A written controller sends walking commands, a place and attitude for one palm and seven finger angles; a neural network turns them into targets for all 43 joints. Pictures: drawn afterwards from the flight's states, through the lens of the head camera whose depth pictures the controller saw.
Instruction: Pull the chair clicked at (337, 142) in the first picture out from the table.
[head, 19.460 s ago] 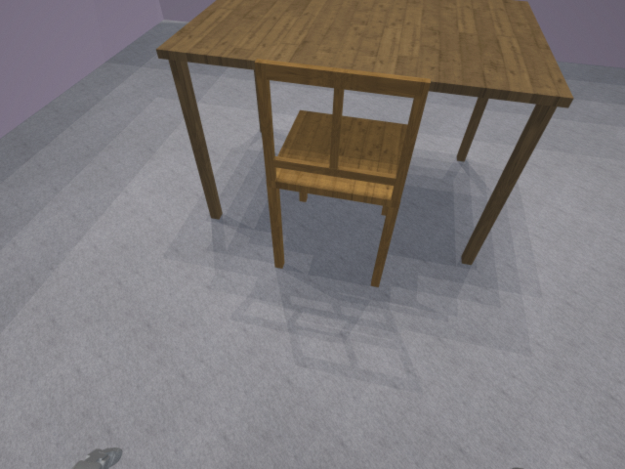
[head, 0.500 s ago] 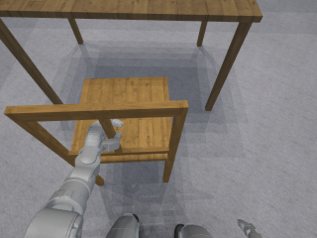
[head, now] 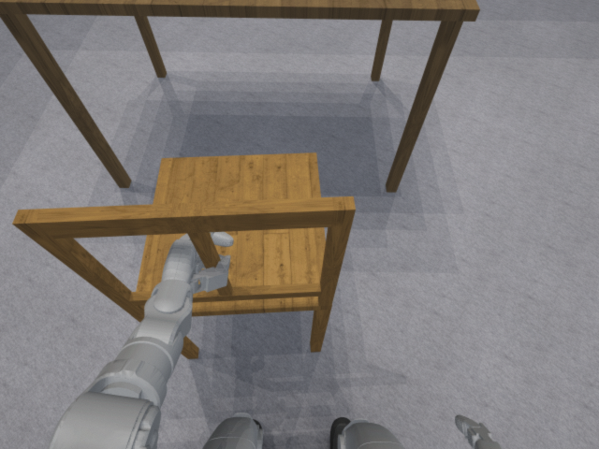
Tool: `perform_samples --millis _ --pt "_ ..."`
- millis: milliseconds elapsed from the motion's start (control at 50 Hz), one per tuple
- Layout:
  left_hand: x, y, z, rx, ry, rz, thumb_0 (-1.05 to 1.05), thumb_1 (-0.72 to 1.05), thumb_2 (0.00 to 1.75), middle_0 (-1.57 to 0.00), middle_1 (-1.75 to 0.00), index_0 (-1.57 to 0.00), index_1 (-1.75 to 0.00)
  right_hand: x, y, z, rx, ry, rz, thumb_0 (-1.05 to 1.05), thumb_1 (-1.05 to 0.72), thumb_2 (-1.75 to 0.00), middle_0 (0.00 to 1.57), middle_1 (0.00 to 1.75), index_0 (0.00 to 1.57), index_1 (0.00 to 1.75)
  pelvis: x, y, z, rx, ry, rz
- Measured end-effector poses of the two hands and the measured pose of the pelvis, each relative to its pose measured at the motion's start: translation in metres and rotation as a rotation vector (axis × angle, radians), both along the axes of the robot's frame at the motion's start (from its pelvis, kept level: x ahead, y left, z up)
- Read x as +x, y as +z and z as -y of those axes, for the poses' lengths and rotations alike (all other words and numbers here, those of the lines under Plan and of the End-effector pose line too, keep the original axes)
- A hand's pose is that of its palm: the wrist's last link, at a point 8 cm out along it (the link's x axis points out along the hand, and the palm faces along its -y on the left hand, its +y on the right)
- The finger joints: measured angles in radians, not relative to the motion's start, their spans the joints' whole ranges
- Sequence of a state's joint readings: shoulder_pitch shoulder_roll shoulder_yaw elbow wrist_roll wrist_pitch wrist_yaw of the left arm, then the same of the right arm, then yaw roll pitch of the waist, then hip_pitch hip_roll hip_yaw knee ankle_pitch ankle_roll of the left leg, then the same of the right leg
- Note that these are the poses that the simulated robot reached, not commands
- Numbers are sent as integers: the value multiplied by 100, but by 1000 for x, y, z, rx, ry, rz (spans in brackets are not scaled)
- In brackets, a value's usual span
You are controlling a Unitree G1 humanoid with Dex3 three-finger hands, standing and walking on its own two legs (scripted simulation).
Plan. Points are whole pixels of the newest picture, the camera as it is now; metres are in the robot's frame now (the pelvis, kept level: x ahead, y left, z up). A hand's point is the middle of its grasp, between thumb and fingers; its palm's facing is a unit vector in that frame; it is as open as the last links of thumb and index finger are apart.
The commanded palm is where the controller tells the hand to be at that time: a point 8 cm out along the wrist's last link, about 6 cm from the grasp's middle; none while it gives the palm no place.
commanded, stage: step backward, pulling the chair out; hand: left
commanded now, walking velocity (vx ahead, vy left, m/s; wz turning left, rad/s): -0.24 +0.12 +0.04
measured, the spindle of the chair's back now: (213, 264) +0.38 +0.16 -0.09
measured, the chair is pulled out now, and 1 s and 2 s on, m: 0.46 0.65 0.65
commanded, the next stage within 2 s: stop walking, hand still on the chair in 0.16 s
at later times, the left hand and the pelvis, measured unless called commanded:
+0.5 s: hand (202, 370) +0.21 +0.14 -0.06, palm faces +0.03 -0.98 -0.19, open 5.6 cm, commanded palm +0.19 +0.19 -0.04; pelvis -0.10 -0.01 +0.00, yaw -1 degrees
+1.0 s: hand (199, 405) +0.17 +0.14 -0.06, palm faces -0.05 -0.98 -0.18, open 5.6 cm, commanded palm +0.16 +0.19 -0.04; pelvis -0.08 +0.02 +0.01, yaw -2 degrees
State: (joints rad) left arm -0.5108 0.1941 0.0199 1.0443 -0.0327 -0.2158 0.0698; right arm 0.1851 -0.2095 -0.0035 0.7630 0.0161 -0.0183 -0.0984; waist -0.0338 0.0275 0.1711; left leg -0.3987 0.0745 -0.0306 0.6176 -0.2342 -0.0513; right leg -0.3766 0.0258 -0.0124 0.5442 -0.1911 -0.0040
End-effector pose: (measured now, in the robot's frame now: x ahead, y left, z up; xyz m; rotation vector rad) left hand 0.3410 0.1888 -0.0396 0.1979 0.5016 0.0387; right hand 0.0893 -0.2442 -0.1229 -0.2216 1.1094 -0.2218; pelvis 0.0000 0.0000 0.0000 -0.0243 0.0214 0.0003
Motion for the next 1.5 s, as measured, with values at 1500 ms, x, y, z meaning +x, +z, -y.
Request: perform_samples --millis 1500 --pt "-178 5 -9 -49 -32 -11 3 42 67 -39 -137 -50 -145 -25 40 5 6 11 304 1 -90 -90 20 30 20 30 -64 -1 -8 23 -12 -32"
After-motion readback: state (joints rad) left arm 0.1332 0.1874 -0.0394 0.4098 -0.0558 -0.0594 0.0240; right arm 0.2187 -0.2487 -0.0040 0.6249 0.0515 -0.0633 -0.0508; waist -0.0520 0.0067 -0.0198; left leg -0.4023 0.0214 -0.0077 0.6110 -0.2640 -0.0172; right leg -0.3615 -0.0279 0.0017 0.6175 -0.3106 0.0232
